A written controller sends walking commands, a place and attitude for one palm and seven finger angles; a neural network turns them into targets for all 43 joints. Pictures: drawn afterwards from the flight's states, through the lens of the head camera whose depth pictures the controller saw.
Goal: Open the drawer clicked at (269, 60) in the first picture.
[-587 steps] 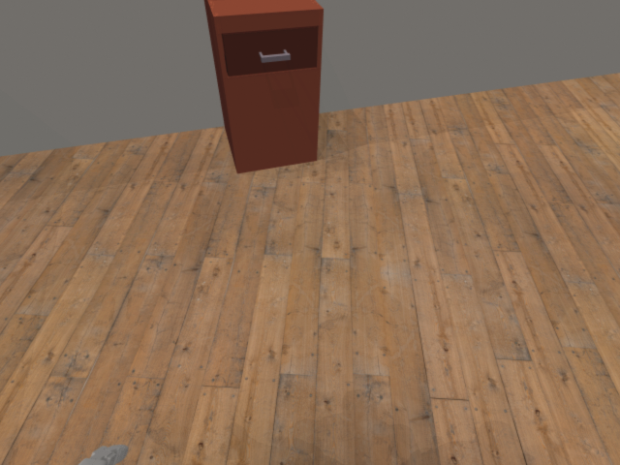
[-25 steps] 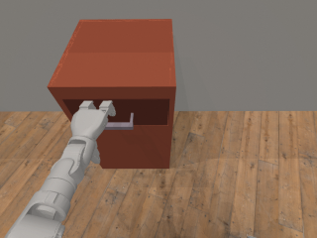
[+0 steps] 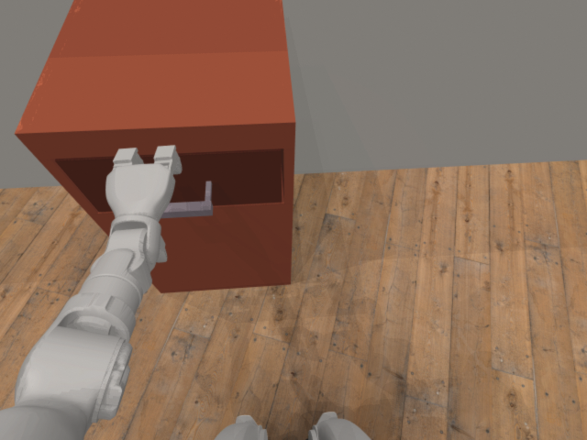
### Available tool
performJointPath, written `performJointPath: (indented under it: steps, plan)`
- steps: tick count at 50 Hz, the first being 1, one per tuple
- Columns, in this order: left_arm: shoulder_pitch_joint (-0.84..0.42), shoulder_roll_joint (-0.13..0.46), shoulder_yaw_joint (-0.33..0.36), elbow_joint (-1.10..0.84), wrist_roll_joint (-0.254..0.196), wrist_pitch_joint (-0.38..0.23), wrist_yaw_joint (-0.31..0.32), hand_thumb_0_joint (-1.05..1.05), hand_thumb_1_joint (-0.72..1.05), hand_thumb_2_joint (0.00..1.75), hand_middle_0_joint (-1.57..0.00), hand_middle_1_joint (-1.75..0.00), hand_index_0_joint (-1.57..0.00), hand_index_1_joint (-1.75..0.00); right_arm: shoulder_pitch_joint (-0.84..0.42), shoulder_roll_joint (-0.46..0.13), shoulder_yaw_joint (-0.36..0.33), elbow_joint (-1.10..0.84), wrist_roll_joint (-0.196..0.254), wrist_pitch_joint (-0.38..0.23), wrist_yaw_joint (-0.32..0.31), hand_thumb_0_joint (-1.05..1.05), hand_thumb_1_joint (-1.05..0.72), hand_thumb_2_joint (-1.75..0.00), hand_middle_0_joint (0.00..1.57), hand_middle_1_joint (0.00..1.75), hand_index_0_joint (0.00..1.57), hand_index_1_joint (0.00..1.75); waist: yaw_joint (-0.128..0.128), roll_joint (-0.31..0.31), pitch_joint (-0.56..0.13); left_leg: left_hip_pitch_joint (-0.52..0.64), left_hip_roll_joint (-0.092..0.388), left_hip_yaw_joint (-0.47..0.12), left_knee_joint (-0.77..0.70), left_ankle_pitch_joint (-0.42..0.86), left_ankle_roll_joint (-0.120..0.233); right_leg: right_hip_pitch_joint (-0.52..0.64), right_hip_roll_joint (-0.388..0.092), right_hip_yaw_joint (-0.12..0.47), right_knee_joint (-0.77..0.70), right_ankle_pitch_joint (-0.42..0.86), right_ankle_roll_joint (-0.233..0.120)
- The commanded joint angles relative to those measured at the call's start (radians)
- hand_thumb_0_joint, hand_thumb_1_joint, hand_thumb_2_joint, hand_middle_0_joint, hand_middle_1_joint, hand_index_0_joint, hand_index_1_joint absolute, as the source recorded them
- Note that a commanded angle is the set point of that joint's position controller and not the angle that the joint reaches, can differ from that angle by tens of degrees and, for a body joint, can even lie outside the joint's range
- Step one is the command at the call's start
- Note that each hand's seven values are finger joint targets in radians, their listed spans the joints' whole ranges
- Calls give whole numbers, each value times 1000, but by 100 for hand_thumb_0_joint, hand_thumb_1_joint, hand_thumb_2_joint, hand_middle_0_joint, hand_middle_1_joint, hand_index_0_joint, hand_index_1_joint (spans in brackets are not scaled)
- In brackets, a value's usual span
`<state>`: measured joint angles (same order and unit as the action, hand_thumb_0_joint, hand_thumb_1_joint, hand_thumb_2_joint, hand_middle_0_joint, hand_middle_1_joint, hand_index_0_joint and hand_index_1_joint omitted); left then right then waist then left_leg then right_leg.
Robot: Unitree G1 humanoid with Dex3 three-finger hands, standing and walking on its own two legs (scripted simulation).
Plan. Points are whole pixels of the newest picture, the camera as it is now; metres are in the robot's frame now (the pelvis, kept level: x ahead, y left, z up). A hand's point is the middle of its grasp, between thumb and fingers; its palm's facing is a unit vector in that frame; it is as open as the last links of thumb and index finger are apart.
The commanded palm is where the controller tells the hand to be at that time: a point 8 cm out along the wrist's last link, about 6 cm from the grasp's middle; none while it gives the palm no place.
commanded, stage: move the hooked fingers above the handle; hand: left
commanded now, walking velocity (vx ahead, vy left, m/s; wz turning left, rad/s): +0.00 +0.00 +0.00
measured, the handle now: (180, 199) +0.54 +0.19 -0.11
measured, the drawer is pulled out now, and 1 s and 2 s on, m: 0.00 0.00 0.00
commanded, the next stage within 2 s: none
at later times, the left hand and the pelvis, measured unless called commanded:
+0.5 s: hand (169, 205) +0.49 +0.19 -0.05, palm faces -0.01 +0.01 -1.00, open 13.6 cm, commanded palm +0.47 +0.20 +0.00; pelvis -0.02 +0.01 -0.03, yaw -2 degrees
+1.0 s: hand (158, 211) +0.49 +0.21 -0.07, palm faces -0.05 -0.03 -1.00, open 13.8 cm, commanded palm +0.48 +0.19 +0.00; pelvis -0.02 +0.02 -0.04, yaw -2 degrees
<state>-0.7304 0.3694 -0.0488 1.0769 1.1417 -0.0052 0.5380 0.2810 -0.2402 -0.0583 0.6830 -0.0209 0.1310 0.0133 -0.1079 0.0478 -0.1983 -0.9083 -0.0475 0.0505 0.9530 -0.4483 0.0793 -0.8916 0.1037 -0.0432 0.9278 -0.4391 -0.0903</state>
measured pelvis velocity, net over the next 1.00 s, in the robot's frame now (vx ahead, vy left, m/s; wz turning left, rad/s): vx -0.02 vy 0.02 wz -0.03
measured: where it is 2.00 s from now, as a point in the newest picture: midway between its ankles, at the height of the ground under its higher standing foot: outside the picture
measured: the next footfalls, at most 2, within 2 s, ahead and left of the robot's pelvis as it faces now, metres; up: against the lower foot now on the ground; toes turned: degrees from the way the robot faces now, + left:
none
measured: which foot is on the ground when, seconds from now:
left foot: down 0.00-1.00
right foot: down 0.00-1.00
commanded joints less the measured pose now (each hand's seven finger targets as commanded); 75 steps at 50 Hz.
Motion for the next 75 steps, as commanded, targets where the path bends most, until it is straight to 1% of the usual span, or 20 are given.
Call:
performJointPath:
  steps: [1,6,8,11,12,15,18,22,25,30,33,37,39,43,48,52,57,62,72,75]
  plan:
    - [-398,169,1,-52,-26,107,24,0,-50,30,-30,-120,-30,-120,146,-146,-46,-62,0,-22,1,0,-90,-90,20,30,20,30,-38,-38,-429,208,3,-61,-40,417,-23,271,-40,94,-101,496,60]
    - [-515,130,-57,-153,-66,23,-90,0,-50,30,-30,-120,-30,-120,187,-156,-53,-40,-2,-45,-13,0,-90,-90,20,30,20,30,-77,-1,-501,277,16,-90,-6,421,-14,209,-41,98,-83,471,64]
    - [-558,121,-72,-168,-60,-33,-107,0,-50,30,-30,-120,-30,-120,202,-153,-51,-21,-8,-57,-19,0,-90,-90,20,30,20,30,-97,31,-458,269,22,-104,15,403,-13,124,-39,90,-68,413,56]
    - [-582,227,11,-157,-7,-89,-58,0,-50,30,-30,-120,-30,-120,212,-158,-42,-2,-17,-66,-26,0,-90,-90,20,30,20,30,-84,72,-444,200,27,-114,58,356,-17,21,-35,82,-19,322,47]
    - [-563,286,63,-129,10,-87,-27,0,-50,30,-30,-120,-30,-120,214,-158,-36,-4,-21,-67,-26,0,-90,-90,20,30,20,30,-61,83,-438,156,24,-112,68,356,-20,21,-32,80,1,317,41]
    - [-563,336,116,-41,27,-28,62,0,-50,30,-30,-120,-30,-120,209,-159,-27,-7,-33,-70,-16,0,-90,-90,20,30,20,30,-56,82,-434,48,20,-100,99,339,-22,13,-32,77,38,315,42]
    - [-517,406,178,-7,9,67,110,0,-50,30,-30,-120,-30,-120,195,-169,-24,-34,-34,-60,3,0,-90,-90,20,30,20,30,-22,62,-539,34,12,-83,95,382,-25,129,-33,82,50,400,49]
    - [-494,347,99,7,-14,154,44,0,-50,30,-30,-120,-30,-120,218,-177,-28,-55,-12,-52,11,0,-90,-90,20,30,20,30,-36,59,-602,109,17,-71,71,422,-24,225,-31,81,11,495,65]
    - [-511,386,103,0,-53,162,-24,0,-50,30,-30,-120,-30,-120,233,-189,-20,-50,2,-40,-5,0,-90,-90,20,30,20,30,-58,-23,-576,89,19,-75,45,376,-13,274,-35,88,-25,481,76]
    - [-621,191,-62,-151,-63,-8,-118,0,-50,30,-30,-120,-30,-120,232,-171,-31,-25,4,-84,-36,0,-90,-90,20,30,20,30,-119,57,-471,197,37,-108,33,274,-8,78,-36,79,-62,284,64]
    - [-623,170,-72,-131,-47,-83,-119,0,-50,30,-30,-120,-30,-120,238,-166,-30,0,-3,-98,-40,0,-90,-90,20,30,20,30,-135,64,-368,197,43,-128,47,239,-10,-49,-35,66,-54,187,54]
    - [-596,203,-24,-37,-17,-78,-46,0,-50,30,-30,-120,-30,-120,238,-170,-25,1,-16,-93,-26,0,-90,-90,20,30,20,30,-116,111,-348,159,43,-146,71,257,-28,-149,-30,39,0,149,39]
    - [-566,289,59,17,-10,-36,0,0,-50,30,-30,-120,-30,-120,234,-179,-20,-10,-20,-82,-18,0,-90,-90,20,30,20,30,-85,123,-384,141,40,-139,79,310,-36,-128,-28,36,24,184,37]
    - [-581,336,95,19,-4,49,53,0,-50,30,-30,-120,-30,-120,223,-186,-16,-43,-26,-58,-6,0,-90,-90,20,30,20,30,-67,98,-503,130,36,-125,99,403,-37,-26,-24,39,56,298,44]
    - [-611,328,79,-124,-30,55,4,0,-50,30,-30,-120,-30,-120,238,-189,-31,-59,-16,-49,-5,0,-90,-90,20,30,20,30,-68,117,-680,296,53,-144,95,532,-43,65,-22,41,42,418,56]
    - [-588,233,15,-202,-62,4,-52,0,-50,30,-30,-120,-30,-120,253,-184,-45,-26,-12,-50,-10,0,-90,-90,20,30,20,30,-82,107,-636,389,68,-159,73,552,-43,36,-20,38,-4,391,60]
    - [-569,125,-67,-100,-38,-24,-42,0,-50,30,-30,-120,-30,-120,253,-173,-40,13,-15,-43,-12,0,-90,-90,20,30,20,30,-115,82,-400,322,68,-175,47,450,-49,-92,-16,17,-27,261,49]
    - [-567,161,-23,27,-20,24,9,0,-50,30,-30,-120,-30,-120,243,-176,-29,5,-23,-31,-3,0,-90,-90,20,30,20,30,-107,93,-340,271,67,-180,41,436,-67,-143,-16,5,-4,219,38]
    - [-578,291,71,-77,-17,64,17,0,-50,30,-30,-120,-30,-120,235,-188,-26,-54,-20,-24,-5,0,-90,-90,20,30,20,30,-60,96,-582,304,70,-160,67,539,-56,17,-19,26,33,360,51]
    - [-608,211,17,-144,-29,37,6,0,-50,30,-30,-120,-30,-120,239,-182,-40,-41,-19,-30,-6,0,-90,-90,20,30,20,30,-83,103,-599,384,87,-187,69,576,-64,-24,-19,20,19,347,57]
